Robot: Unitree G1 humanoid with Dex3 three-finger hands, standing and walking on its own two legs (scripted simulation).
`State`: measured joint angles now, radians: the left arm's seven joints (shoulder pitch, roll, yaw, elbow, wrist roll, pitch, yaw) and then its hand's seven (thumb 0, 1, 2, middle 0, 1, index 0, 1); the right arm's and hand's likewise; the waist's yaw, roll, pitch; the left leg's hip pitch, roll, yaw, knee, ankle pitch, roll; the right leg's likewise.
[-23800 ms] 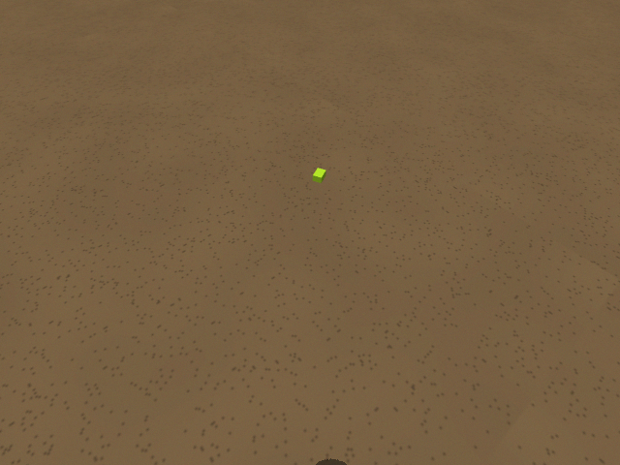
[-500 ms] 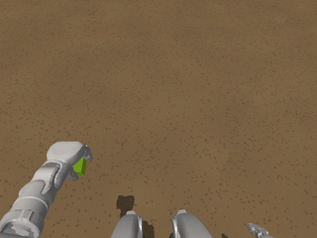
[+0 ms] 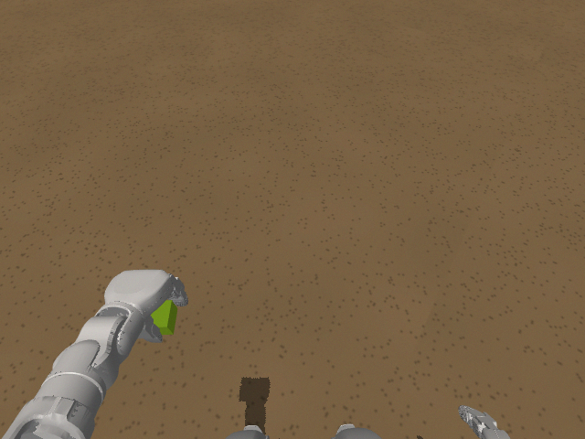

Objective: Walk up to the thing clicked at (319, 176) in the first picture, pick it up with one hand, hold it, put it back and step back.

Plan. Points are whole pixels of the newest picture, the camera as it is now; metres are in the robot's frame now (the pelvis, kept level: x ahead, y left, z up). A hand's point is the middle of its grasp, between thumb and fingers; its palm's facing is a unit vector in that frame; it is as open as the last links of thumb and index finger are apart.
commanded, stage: hold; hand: left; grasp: from above
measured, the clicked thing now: (153, 318) +0.32 +0.23 -0.10
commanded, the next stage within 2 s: crouch in 1.84 s
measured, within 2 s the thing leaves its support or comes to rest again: neither
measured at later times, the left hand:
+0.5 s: hand (151, 301) +0.32 +0.21 -0.03, palm faces -0.48 -0.01 -0.87, open 7.2 cm
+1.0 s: hand (145, 314) +0.29 +0.21 -0.01, palm faces -0.48 -0.01 -0.88, open 7.2 cm
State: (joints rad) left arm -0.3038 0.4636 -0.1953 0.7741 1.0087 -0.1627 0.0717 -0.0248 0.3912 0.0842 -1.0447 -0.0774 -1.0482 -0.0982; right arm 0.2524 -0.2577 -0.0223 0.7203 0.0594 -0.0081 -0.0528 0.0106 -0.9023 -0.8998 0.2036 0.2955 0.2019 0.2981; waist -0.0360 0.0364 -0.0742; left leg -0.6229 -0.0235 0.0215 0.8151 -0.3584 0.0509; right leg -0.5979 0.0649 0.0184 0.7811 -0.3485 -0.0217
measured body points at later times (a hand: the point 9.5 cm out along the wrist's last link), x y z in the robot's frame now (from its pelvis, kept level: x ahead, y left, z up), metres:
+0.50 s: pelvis +0.02 -0.01 +0.02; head +0.05 -0.02 +0.47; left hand +0.34 +0.21 +0.02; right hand +0.14 -0.27 -0.10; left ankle +0.03 +0.08 -0.70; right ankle +0.02 -0.11 -0.70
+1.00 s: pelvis +0.00 +0.00 +0.03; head +0.02 -0.02 +0.48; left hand +0.31 +0.21 +0.04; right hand +0.14 -0.26 -0.09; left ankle +0.03 +0.08 -0.70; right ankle +0.02 -0.11 -0.70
